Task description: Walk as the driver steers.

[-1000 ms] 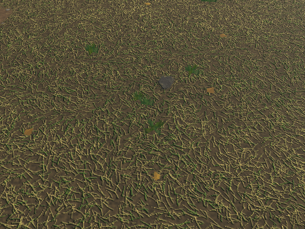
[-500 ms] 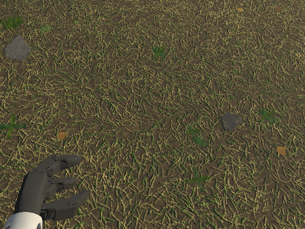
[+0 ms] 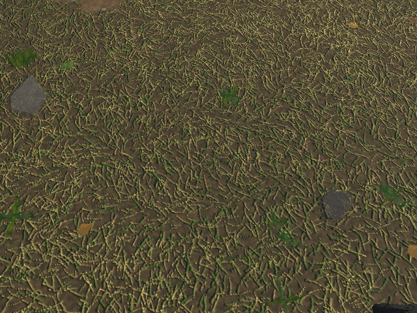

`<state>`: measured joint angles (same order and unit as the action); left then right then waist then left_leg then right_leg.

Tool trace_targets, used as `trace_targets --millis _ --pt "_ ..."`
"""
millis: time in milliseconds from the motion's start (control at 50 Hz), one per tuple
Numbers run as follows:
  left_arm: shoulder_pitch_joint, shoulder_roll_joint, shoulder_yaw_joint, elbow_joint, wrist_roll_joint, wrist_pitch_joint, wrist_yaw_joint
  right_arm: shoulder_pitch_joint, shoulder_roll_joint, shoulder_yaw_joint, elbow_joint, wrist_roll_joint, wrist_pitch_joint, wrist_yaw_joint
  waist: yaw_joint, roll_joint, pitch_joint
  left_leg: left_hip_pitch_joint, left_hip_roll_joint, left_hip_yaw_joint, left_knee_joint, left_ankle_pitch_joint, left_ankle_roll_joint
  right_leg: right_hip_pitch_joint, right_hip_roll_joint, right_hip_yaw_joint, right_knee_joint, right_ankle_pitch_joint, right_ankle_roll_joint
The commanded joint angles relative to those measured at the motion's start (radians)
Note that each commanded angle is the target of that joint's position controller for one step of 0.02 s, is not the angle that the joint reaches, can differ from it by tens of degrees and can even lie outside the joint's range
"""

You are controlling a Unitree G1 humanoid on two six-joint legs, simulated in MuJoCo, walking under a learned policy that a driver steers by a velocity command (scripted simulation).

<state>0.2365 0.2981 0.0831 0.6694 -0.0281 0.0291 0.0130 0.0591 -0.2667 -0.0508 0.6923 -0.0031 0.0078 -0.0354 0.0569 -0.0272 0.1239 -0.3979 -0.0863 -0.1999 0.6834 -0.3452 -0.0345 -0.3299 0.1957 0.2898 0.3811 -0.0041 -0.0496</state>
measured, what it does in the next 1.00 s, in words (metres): steps on the spot: left foot, then right foot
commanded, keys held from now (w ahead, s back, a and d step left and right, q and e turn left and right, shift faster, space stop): e+shift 0.32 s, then shift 0.02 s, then q+shift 0.66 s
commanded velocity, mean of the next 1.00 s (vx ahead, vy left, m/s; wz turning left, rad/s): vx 0.01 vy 0.00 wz -0.04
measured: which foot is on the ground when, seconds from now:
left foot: up 0.00-0.06, down 0.08-0.54, up 0.56-0.86, down 0.88-1.00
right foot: down 0.00-0.12, up 0.14-0.50, down 0.52-0.90, up 0.92-1.00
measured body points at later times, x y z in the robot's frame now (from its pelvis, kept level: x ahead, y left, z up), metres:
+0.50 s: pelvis +0.04 +0.02 +0.00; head +0.07 +0.01 +0.45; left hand +0.31 +0.20 -0.09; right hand +0.05 -0.28 -0.11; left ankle +0.08 +0.14 -0.74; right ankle -0.01 -0.12 -0.72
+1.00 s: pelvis +0.04 +0.04 -0.01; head +0.09 +0.08 +0.44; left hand +0.22 +0.32 -0.12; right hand +0.17 -0.26 -0.08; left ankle +0.06 +0.12 -0.74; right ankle -0.01 -0.11 -0.66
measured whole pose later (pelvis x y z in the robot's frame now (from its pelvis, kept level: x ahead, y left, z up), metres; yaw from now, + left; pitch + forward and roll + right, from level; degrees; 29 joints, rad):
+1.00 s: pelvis +0.04 +0.04 -0.01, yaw +1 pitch +2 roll -2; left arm 0.07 0.32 0.09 0.69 0.01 0.02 0.02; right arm 0.25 -0.33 -0.08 0.61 0.00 0.02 0.01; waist -0.02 -0.04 0.07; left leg -0.36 -0.02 0.01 0.61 -0.29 0.06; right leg -0.46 -0.03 0.00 1.10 -0.53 0.05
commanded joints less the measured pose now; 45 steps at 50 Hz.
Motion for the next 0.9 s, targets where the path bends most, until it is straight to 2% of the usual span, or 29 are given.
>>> trace_targets --millis 20,80,100,120,140,160,180,200,220,280,320,360,420,440,480,500,520,540,560,580,600,640,680,720,760,820,860,880,900 --pt "-0.046 0.171 0.054 -0.096 0.0 0.01 0.019 0.032 -0.103 -0.033 -0.047 0.01 -0.035 0.011 -0.034 -0.135 -0.173 0.095 -0.03 0.025 -0.098 0.038 0.003 0.096 -0.224 0.357 -0.159 -0.433 -0.084" --pt "-0.062 0.165 0.054 -0.112 -0.01 0.018 0.02 0.088 -0.128 -0.046 -0.022 0.016 -0.053 0.016 -0.069 -0.124 -0.183 0.241 0.017 0.028 -0.314 0.166 0.033 0.06 -0.185 0.373 -0.104 -0.47 -0.044" --pt "-0.026 0.14 0.045 -0.108 -0.014 0.019 0.018 0.097 -0.157 -0.054 -0.022 0.011 -0.051 0.011 -0.06 -0.065 -0.221 0.344 0.117 -0.025 -0.367 0.178 0.074 0.004 -0.134 0.318 -0.005 -0.584 -0.009" --pt "-0.034 0.124 0.04 -0.13 -0.02 0.017 0.016 0.099 -0.215 -0.059 -0.028 -0.021 -0.043 0.011 -0.049 0.144 -0.217 0.376 0.293 -0.222 -0.418 0.129 0.187 -0.144 -0.039 0.139 0.199 -0.639 0.027" --pt "0.021 0.161 0.052 -0.122 -0.019 0.008 0.008 0.012 -0.205 -0.055 -0.056 -0.051 -0.043 0.012 -0.006 0.258 -0.196 0.295 0.4 -0.31 -0.429 0.202 0.249 -0.182 -0.007 -0.008 0.471 -0.586 0.065" --pt "0.033 0.216 0.066 -0.101 -0.006 0.006 0.001 -0.041 -0.153 -0.043 -0.08 -0.05 -0.045 0.005 0.003 0.204 -0.161 0.231 0.398 -0.243 -0.421 0.249 0.247 -0.203 -0.067 -0.05 0.6 -0.512 0.097" --pt "0.056 0.215 0.067 -0.08 0.0 0.013 0.001 -0.071 -0.12 -0.033 -0.093 -0.032 -0.042 -0.004 0.008 0.149 -0.146 0.214 0.349 -0.147 -0.401 0.237 0.221 -0.205 -0.086 -0.078 0.677 -0.449 0.113" --pt "0.076 0.189 0.06 -0.07 0.007 0.021 0.003 -0.078 -0.115 -0.028 -0.096 -0.016 -0.037 -0.012 0.007 0.131 -0.142 0.219 0.326 -0.105 -0.393 0.23 0.213 -0.236 -0.103 -0.103 0.767 -0.406 0.127" --pt "0.083 0.17 0.05 -0.072 0.008 0.026 0.001 -0.075 -0.111 -0.021 -0.1 -0.012 -0.031 -0.017 -0.006 0.122 -0.123 0.212 0.32 -0.064 -0.391 0.272 0.223 -0.27 -0.124 -0.13 0.856 -0.388 0.141" --pt "-0.006 0.147 0.028 -0.127 -0.009 0.025 -0.008 -0.006 -0.129 -0.02 -0.093 -0.021 -0.014 -0.022 -0.065 0.117 -0.1 0.293 0.302 0.041 -0.397 0.36 0.253 -0.364 -0.209 -0.218 0.825 -0.332 0.179" --pt "-0.061 0.135 0.018 -0.161 -0.008 0.021 -0.013 0.049 -0.157 -0.029 -0.079 -0.026 -0.003 -0.019 -0.106 0.129 -0.117 0.374 0.326 0.066 -0.391 0.42 0.272 -0.389 -0.254 -0.242 0.754 -0.329 0.202" --pt "-0.09 0.105 -0.001 -0.183 0.006 0.015 -0.015 0.089 -0.184 -0.038 -0.061 -0.021 0.003 -0.007 -0.124 0.127 -0.149 0.381 0.333 0.078 -0.368 0.526 0.29 -0.318 -0.262 -0.245 0.657 -0.371 0.201" --pt "-0.065 0.075 -0.022 -0.166 0.022 0.011 -0.005 0.074 -0.21 -0.042 -0.048 -0.004 0.003 0.026 -0.099 0.143 -0.202 0.326 0.331 0.102 -0.333 0.667 0.299 -0.12 -0.217 -0.279 0.471 -0.428 0.168" --pt "-0.053 0.076 -0.023 -0.151 0.026 0.012 -0.001 0.075 -0.2 -0.036 -0.038 0.005 -0.001 0.037 -0.093 0.155 -0.208 0.32 0.331 0.092 -0.322 0.67 0.298 -0.072 -0.206 -0.285 0.396 -0.419 0.156" --pt "-0.008 0.052 -0.028 -0.109 0.035 0.017 0.005 0.065 -0.145 -0.009 -0.015 0.025 -0.015 0.054 -0.052 0.166 -0.206 0.275 0.301 0.082 -0.284 0.628 0.262 0.083 -0.193 -0.282 0.121 -0.286 0.122" --pt "0.014 0.069 -0.023 -0.094 0.036 0.017 0.006 0.076 -0.145 -0.006 0.0 0.042 -0.022 0.059 -0.029 0.166 -0.188 0.214 0.283 0.082 -0.265 0.6 0.222 0.202 -0.176 -0.299 -0.067 -0.116 0.091" --pt "0.026 0.14 -0.006 -0.095 0.035 0.018 0.016 0.127 -0.159 -0.007 0.011 0.039 -0.036 0.065 -0.043 0.15 -0.214 0.129 0.258 0.073 -0.251 0.498 0.155 0.347 -0.231 -0.241 -0.054 -0.002 0.063" --pt "0.072 0.225 0.013 -0.106 0.046 0.028 0.03 0.14 -0.12 0.009 -0.01 0.001 -0.05 0.075 -0.048 -0.012 -0.307 -0.002 0.194 0.111 -0.128 0.199 0.083 0.529 -0.419 -0.093 0.064 0.367 -0.004" --pt "0.011 0.259 0.03 -0.098 0.051 0.04 0.031 0.149 -0.101 0.009 -0.02 0.02 -0.057 0.074 -0.057 -0.204 -0.293 -0.093 0.116 0.232 -0.053 -0.098 0.02 0.424 -0.546 -0.049 0.053 0.321 -0.139" --pt "-0.021 0.205 0.022 -0.121 0.06 0.031 0.026 0.097 -0.176 -0.013 -0.015 0.034 -0.046 0.063 -0.002 -0.171 -0.249 -0.108 0.116 0.225 0.135 -0.226 -0.009 0.348 -0.55 -0.038 0.004 0.254 -0.196" --pt "-0.037 0.175 0.014 -0.113 0.066 0.022 0.027 0.101 -0.2 -0.035 -0.014 0.047 -0.031 0.053 -0.006 -0.178 -0.211 -0.174 0.113 0.212 0.319 -0.268 -0.022 0.313 -0.554 -0.055 -0.02 0.25 -0.207" --pt "-0.13 0.136 0.004 -0.117 0.047 0.002 0.028 0.19 -0.172 -0.045 0.015 0.039 0.016 0.028 -0.059 -0.164 -0.16 -0.186 0.142 0.176 0.464 -0.214 -0.05 0.221 -0.519 -0.164 -0.044 0.198 -0.175" --pt "-0.171 0.107 -0.001 -0.106 0.044 -0.011 0.029 0.2 -0.14 -0.042 0.004 0.03 0.041 0.016 -0.077 -0.147 -0.129 -0.183 0.157 0.195 0.456 -0.121 -0.07 0.176 -0.494 -0.238 -0.064 0.14 -0.156" --pt "-0.182 0.102 0.003 -0.094 0.045 -0.014 0.031 0.177 -0.115 -0.034 -0.031 0.027 0.046 0.023 -0.071 -0.123 -0.137 -0.161 0.181 0.21 0.357 -0.056 -0.073 0.188 -0.491 -0.286 -0.06 0.098 -0.15" --pt "-0.179 0.124 0.014 -0.083 0.041 -0.013 0.03 0.148 -0.095 -0.024 -0.071 0.024 0.044 0.043 -0.054 -0.114 -0.159 -0.106 0.194 0.228 0.225 -0.031 -0.055 0.209 -0.509 -0.317 -0.043 0.12 -0.147" --pt "-0.162 0.169 0.034 -0.06 0.024 -0.014 0.018 0.172 -0.123 -0.036 -0.107 0.026 0.048 0.064 -0.054 -0.113 -0.189 -0.032 0.176 0.275 0.11 -0.031 -0.014 0.239 -0.556 -0.328 -0.002 0.179 -0.138" --pt "-0.185 0.169 0.038 -0.05 0.004 -0.016 0.008 0.223 -0.132 -0.049 -0.11 0.027 0.058 0.065 -0.09 -0.092 -0.188 0.059 0.147 0.308 -0.026 0.055 0.03 0.207 -0.552 -0.372 0.074 0.125 -0.086" --pt "-0.159 0.145 0.036 -0.031 -0.001 -0.018 0.002 0.259 -0.154 -0.063 -0.103 0.023 0.059 0.055 -0.103 -0.043 -0.185 0.144 0.119 0.294 -0.114 0.148 0.065 0.153 -0.511 -0.415 0.166 0.027 -0.032" --pt "-0.115 0.106 0.028 -0.018 0.018 -0.019 -0.004 0.319 -0.243 -0.096 -0.097 0.021 0.055 0.035 -0.113 0.155 -0.183 0.288 0.181 0.127 -0.231 0.482 0.134 0.003 -0.407 -0.493 0.4 -0.183 0.053"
